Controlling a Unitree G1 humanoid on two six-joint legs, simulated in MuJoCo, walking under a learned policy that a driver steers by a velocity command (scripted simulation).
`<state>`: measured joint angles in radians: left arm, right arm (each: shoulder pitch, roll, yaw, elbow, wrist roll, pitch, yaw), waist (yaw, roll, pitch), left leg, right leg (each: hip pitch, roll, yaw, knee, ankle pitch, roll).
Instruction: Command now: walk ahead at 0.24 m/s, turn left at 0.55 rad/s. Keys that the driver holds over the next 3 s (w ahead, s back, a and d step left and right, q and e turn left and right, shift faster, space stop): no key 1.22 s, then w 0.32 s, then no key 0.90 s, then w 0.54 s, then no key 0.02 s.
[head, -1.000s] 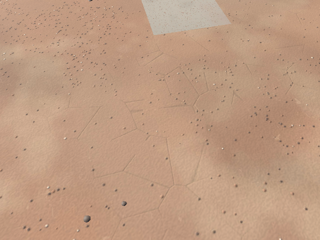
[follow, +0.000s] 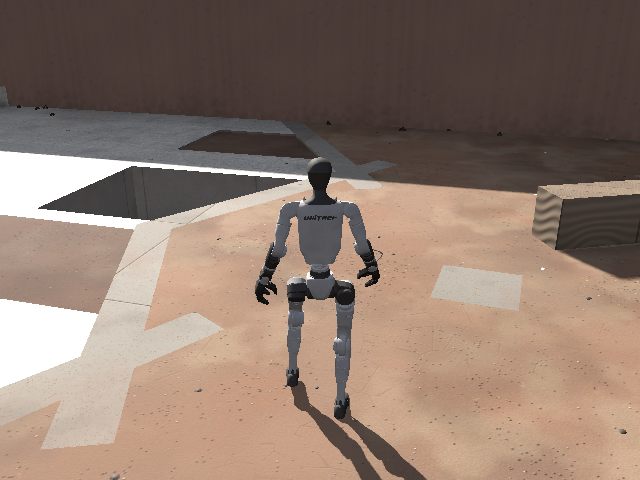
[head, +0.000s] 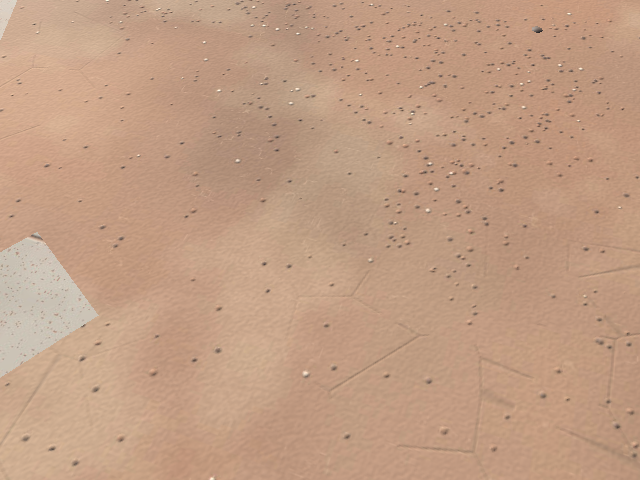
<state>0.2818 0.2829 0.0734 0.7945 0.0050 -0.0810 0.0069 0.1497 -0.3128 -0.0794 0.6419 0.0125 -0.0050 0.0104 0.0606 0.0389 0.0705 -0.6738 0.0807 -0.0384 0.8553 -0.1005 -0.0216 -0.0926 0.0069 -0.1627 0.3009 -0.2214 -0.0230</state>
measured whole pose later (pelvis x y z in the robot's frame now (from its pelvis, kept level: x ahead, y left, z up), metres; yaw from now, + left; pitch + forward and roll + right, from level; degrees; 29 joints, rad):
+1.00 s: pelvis +0.18 +0.00 -0.01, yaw +6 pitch -1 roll +0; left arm 0.20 0.24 0.01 0.93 0.01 -0.02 0.01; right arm 0.15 -0.24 -0.06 0.97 0.00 0.02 -0.04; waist 0.00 0.00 0.03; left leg -0.24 0.00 -0.03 0.50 -0.24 -0.01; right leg -0.16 -0.01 -0.02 0.50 -0.32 0.00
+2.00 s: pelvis +0.38 +0.04 -0.02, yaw +7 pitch +0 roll +0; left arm 0.06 0.22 0.03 0.93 0.01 -0.04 0.00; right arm 0.25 -0.24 -0.02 1.10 0.00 -0.03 -0.02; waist -0.03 0.02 0.04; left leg -0.19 -0.02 -0.01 0.85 -0.59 -0.02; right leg -0.39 0.01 -0.05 0.52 -0.14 -0.06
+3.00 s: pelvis +0.61 +0.05 +0.00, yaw +5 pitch +1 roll +0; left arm 0.41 0.19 0.02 1.10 0.00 -0.09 0.00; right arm 0.08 -0.26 -0.07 0.95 0.02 -0.08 0.00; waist 0.06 0.03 0.01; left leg -0.65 0.11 0.00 0.81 -0.06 0.02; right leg 0.05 0.05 -0.06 0.21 -0.27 -0.07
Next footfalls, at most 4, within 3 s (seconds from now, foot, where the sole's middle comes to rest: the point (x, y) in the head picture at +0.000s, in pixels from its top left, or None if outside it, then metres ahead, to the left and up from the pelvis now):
0.14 left None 0.23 0.13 -0.78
0.48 right None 0.20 -0.12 -0.78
1.90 right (372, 444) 0.52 -0.04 -0.78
2.16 left None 0.42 0.19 -0.78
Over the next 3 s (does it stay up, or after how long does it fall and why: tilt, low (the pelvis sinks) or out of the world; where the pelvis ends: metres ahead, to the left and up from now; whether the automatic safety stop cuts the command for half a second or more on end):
stays up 0.61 0.05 0.00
